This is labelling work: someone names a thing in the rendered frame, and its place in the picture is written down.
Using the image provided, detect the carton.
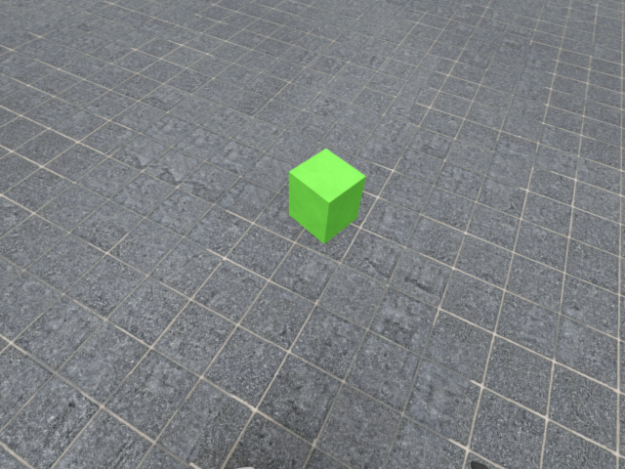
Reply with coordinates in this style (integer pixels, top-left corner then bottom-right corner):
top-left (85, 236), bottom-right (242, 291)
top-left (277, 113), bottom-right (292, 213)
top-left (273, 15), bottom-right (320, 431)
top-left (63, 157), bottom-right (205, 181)
top-left (289, 149), bottom-right (366, 244)

